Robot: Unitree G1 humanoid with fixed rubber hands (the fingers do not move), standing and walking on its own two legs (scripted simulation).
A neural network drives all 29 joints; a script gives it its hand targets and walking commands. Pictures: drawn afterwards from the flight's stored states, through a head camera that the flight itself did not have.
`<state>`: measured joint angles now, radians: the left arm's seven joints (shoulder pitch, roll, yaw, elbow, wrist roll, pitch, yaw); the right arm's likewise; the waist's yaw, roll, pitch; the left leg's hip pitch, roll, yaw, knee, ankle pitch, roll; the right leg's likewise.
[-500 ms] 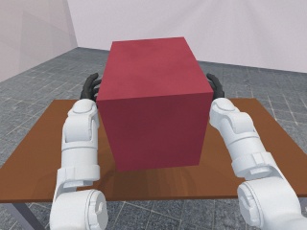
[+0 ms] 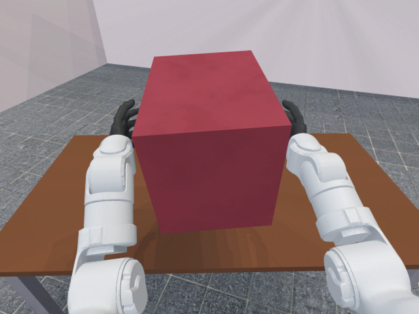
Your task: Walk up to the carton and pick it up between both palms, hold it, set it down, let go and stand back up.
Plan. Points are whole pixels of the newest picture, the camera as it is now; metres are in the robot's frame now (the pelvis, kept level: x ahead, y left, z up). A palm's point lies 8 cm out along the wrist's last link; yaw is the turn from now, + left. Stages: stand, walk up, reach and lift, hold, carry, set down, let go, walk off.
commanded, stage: hold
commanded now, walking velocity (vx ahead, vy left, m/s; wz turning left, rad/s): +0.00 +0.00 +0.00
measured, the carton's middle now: (209, 135) +0.45 -0.01 +0.18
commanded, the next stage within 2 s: set down in 0.16 s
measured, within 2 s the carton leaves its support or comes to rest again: neither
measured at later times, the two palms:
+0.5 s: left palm (125, 117) +0.40 +0.15 +0.26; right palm (295, 132) +0.37 -0.17 +0.23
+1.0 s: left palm (140, 136) +0.43 +0.13 +0.20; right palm (293, 157) +0.38 -0.18 +0.16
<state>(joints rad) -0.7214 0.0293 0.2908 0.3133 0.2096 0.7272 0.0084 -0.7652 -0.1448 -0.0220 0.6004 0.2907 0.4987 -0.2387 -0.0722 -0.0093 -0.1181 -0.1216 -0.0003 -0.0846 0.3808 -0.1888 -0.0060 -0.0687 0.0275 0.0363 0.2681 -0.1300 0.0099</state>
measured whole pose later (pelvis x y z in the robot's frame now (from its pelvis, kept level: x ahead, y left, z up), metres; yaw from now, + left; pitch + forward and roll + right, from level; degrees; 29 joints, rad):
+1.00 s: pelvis +0.02 +0.01 +0.00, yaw +1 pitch -6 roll -1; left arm -0.77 0.03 0.27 0.50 0.25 0.43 -0.04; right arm -0.62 -0.03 -0.17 0.63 0.11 0.15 -0.21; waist -0.12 -0.05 0.00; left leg -0.03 -0.02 -0.07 0.36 -0.22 0.01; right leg 0.03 0.00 0.02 0.24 -0.16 0.02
